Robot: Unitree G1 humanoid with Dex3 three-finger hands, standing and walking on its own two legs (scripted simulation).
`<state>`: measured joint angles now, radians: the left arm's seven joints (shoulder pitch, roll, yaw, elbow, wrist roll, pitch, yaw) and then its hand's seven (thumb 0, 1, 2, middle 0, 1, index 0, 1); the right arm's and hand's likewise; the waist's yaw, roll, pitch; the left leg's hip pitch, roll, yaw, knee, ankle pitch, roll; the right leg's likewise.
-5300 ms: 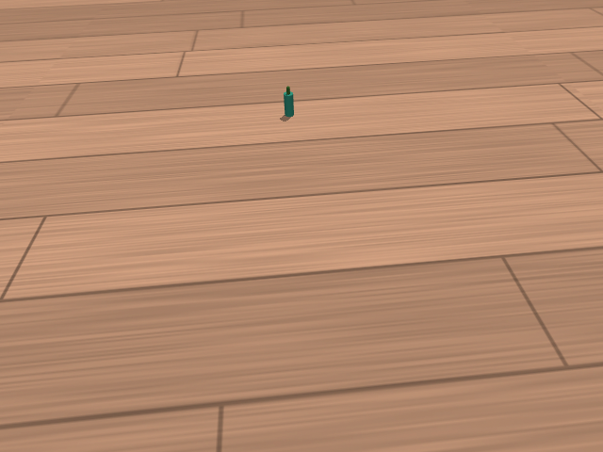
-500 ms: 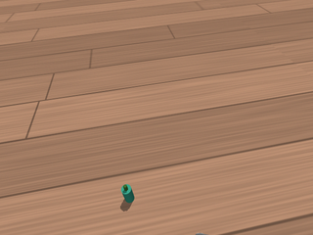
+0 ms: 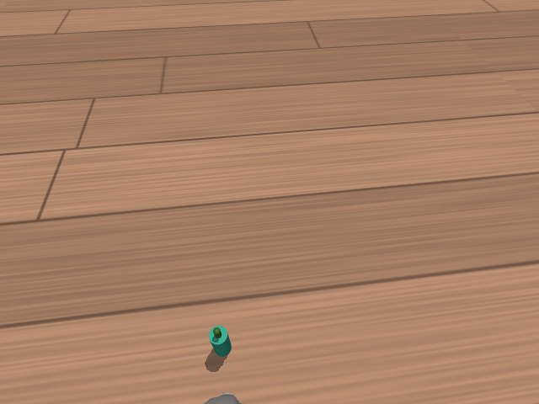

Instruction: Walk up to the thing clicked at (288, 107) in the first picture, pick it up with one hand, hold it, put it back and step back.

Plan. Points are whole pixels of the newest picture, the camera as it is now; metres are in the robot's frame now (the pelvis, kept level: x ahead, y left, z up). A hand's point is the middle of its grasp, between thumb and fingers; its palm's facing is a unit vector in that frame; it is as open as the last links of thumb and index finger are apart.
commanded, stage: walk up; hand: left
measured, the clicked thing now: (219, 339) +0.41 +0.18 -0.66
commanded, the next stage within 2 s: none
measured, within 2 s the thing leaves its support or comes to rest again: neither
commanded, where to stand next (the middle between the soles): +0.08 -0.01 m, yaw -1 degrees
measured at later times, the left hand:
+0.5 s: hand out of the picture +0.05 +0.27 -0.13, palm faces -0.05 -0.93 -0.38, open 7.4 cm
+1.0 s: hand out of the picture +0.14 +0.24 -0.13, palm faces -0.08 -0.94 -0.33, open 7.4 cm
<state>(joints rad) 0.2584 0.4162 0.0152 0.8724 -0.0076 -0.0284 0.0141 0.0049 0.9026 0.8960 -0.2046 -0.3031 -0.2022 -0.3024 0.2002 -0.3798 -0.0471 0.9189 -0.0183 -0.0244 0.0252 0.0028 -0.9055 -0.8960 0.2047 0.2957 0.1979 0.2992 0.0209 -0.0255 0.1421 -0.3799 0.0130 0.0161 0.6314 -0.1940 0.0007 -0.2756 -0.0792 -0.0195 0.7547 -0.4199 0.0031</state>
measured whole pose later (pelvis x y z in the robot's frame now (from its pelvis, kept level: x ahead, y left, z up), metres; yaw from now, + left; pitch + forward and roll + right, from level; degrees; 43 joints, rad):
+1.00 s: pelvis +0.03 +0.00 +0.03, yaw -3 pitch -2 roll -1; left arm 0.06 0.35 0.00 1.14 0.01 0.00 -0.01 0.00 0.91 0.90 -0.20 -0.30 -0.20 -0.30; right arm 0.08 -0.35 0.00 1.16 -0.01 -0.02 0.01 0.00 -0.90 -0.90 0.21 0.30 0.20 0.30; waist -0.02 -0.01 0.05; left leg -0.21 0.04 0.04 0.36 -0.11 -0.01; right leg -0.06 -0.01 0.00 0.34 -0.23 0.02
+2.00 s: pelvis +0.08 -0.02 +0.02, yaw -4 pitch -2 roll +0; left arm 0.28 0.37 0.05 1.05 0.05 -0.04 -0.01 0.00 0.91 0.90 -0.20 -0.30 -0.20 -0.30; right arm 0.23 -0.40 -0.06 1.07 -0.03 0.03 0.03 0.00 -0.90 -0.90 0.21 0.30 0.20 0.30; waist 0.01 0.03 0.04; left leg -0.30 0.00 -0.03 0.74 -0.41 0.01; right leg -0.06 0.00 -0.02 0.42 -0.31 -0.02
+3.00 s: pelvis +0.07 -0.03 +0.01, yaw +1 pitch -4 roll +2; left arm 0.34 0.41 0.07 0.82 0.04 0.02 -0.04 0.00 0.90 0.90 -0.21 -0.30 -0.20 -0.30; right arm 0.27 -0.37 -0.04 0.92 -0.03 -0.02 0.02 0.01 -0.90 -0.90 0.21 0.30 0.20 0.30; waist 0.05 -0.06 0.09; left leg -0.17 -0.03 0.02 0.54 -0.29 0.01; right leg -0.21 -0.05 -0.08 0.67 -0.39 -0.05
